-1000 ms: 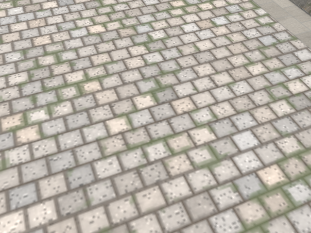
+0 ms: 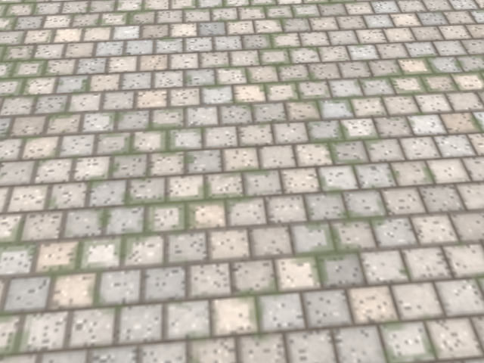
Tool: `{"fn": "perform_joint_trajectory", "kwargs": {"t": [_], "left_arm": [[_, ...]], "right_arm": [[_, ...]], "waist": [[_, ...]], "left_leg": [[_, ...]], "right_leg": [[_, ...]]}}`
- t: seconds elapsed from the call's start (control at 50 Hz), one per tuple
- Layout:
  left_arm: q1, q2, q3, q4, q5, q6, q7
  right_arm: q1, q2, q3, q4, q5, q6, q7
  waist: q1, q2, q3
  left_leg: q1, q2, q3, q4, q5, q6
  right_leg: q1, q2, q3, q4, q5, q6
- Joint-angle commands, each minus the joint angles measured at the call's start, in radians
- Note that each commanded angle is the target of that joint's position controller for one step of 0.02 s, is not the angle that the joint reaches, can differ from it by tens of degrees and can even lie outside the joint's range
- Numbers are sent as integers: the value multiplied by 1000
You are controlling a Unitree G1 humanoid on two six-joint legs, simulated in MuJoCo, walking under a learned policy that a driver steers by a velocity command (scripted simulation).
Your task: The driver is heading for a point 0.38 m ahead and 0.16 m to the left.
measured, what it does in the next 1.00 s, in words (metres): walks ahead, turning left: right foot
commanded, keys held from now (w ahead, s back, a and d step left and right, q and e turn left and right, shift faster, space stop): q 1.00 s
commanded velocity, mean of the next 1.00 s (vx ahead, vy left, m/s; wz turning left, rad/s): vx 0.08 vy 0.00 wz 0.59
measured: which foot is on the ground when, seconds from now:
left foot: down 0.00-0.56, up 0.58-1.00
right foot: up 0.00-0.54, down 0.56-1.00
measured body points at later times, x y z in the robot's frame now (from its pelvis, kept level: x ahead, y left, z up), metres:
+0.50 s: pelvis +0.13 -0.02 +0.02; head +0.16 -0.01 +0.47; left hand +0.21 +0.28 -0.09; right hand +0.27 -0.28 -0.10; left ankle +0.10 +0.05 -0.72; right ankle +0.20 -0.14 -0.69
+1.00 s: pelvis +0.13 -0.04 +0.02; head +0.16 -0.01 +0.47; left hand +0.05 +0.25 -0.09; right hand +0.40 -0.18 -0.09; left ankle +0.06 +0.04 -0.69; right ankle +0.20 -0.13 -0.72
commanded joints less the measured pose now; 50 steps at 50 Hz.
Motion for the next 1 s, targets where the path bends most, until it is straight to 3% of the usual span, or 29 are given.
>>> {"fn": "perform_joint_trajectory", "kwargs": {"t": [0.02, 0.04, 0.06, 0.08, 0.1, 0.12, 0.16, 0.28, 0.36, 0.46, 0.5, 0.54, 0.56, 0.58, 0.6, 0.62, 0.64, 0.66, 0.7, 0.72, 0.86, 0.96, 1.0], "left_arm": [[-24, 152, 31, -140, -3, -13, -6], [-89, 123, 22, -166, -15, -18, -4], [-99, 120, 19, -163, -11, -23, -1], [-105, 127, 24, -158, 5, -12, 0], [-80, 128, 25, -158, 22, 8, -2], [-64, 120, 26, -157, 28, 28, -4], [-54, 97, 22, -165, 25, 52, -5], [-195, 121, 25, -225, 17, 75, 0], [-274, 133, 22, -256, 9, 80, 6], [-298, 145, 16, -282, -8, 67, 14], [-273, 151, 14, -284, -15, 59, 17], [-198, 151, 14, -270, -13, 48, 22], [-154, 174, 19, -261, 0, 39, 29], [-172, 254, 31, -277, 12, 38, 40], [-193, 294, 37, -289, 4, 53, 30], [-165, 249, 31, -290, -3, 61, 23], [-196, 193, 15, -296, -5, 62, 20], [-241, 172, 8, -308, 2, 66, 19], [-254, 182, 12, -313, 13, 66, 23], [-236, 185, 14, -309, 15, 65, 21], [-161, 218, 37, -282, 18, 59, 9], [-176, 253, 52, -277, 22, 66, -12], [-186, 266, 58, -274, 12, 73, -16]], "right_arm": [[392, -303, -97, 23, 46, 8, -33], [310, -279, -90, 23, 52, 14, -44], [245, -208, -72, 17, 59, 17, -47], [198, -167, -61, 10, 63, 18, -50], [166, -138, -51, 2, 67, 20, -53], [163, -136, -47, -1, 62, 16, -50], [179, -174, -56, 2, 50, 4, -43], [242, -198, -63, -7, 46, 23, -50], [277, -208, -69, -15, 38, 41, -56], [274, -221, -76, -32, 30, 57, -56], [248, -226, -78, -41, 33, 62, -54], [183, -225, -77, -57, 48, 66, -54], [158, -204, -71, -72, 59, 65, -56], [239, -118, -50, -81, 58, 62, -58], [283, -174, -66, -78, 46, 72, -67], [287, -219, -76, -57, 19, 77, -67], [264, -222, -81, -42, 20, 82, -58], [260, -213, -82, -36, 29, 90, -48], [250, -200, -75, -40, 41, 100, -23], [235, -196, -71, -44, 47, 102, -17], [124, -160, -47, -92, 45, 117, 0], [102, -151, -34, -119, 55, 111, 7], [130, -148, -33, -117, 52, 102, 5]], "waist": [[-160, 37, -429], [-125, 29, -291], [-90, -10, -173], [-56, -23, -108], [-23, -13, -97], [-9, -10, -107], [7, -6, -137], [-43, 60, -150], [-75, 78, -123], [-83, 96, -108], [-70, 108, -107], [-16, 104, -97], [3, 61, -105], [-55, -171, -142], [-65, -264, -141], [-60, -155, -136], [-67, -92, -102], [-84, -86, -79], [-77, -165, -89], [-65, -167, -98], [-14, -169, -98], [-10, -202, -102], [-35, -185, -108]], "left_leg": [[794, 421, -693, -134, 791, 314], [673, 402, -545, -165, 826, 284], [528, 346, -468, -207, 779, 227], [424, 288, -408, -238, 735, 180], [340, 247, -365, -262, 720, 161], [298, 228, -343, -267, 730, 146], [271, 197, -317, -257, 797, 134], [305, 164, -382, -251, 596, 75], [357, 180, -476, -240, 457, 75], [389, 189, -571, -171, 551, 85], [383, 178, -614, -150, 554, 66], [313, 123, -625, -115, 430, 2], [224, 72, -591, -54, 277, -51], [113, -44, -415, 156, -155, -112], [-30, -170, -252, 318, -535, -136], [-37, -94, -242, 489, -511, -152], [-35, -68, -247, 548, -439, -164], [-30, -51, -238, 567, -379, -180], [-40, -48, -205, 596, -307, -209], [-42, -48, -194, 589, -292, -218], [-23, 14, -144, 366, -294, -214], [144, 24, -71, 144, -303, -169], [224, 16, -51, -4, -231, -144]], "right_leg": [[-612, 85, 273, 774, -71, 19], [-657, 28, 309, 738, 39, 13], [-638, -2, 303, 639, 101, 12], [-602, -18, 306, 571, 122, 17], [-541, -20, 308, 522, 133, 28], [-499, -15, 308, 480, 136, 36], [-478, 2, 296, 415, 162, 48], [-548, 10, 313, 259, 262, 59], [-575, 28, 342, 169, 241, 54], [-500, 78, 358, 43, 141, 25], [-422, 96, 365, -58, 126, 10], [-256, 104, 360, -293, 230, -5], [-123, 38, 402, -426, 349, -21], [0, -222, 623, -469, 554, -85], [-20, -359, 801, -439, 847, -233], [-36, -363, 745, -417, 919, -281], [-76, -292, 630, -407, 896, -257], [-99, -221, 526, -409, 841, -215], [-81, -151, 417, -398, 869, -185], [-69, -145, 392, -395, 874, -187], [-23, -216, 352, -407, 736, -222], [-104, -233, 292, -369, 670, -197], [-130, -234, 266, -307, 633, -162]]}}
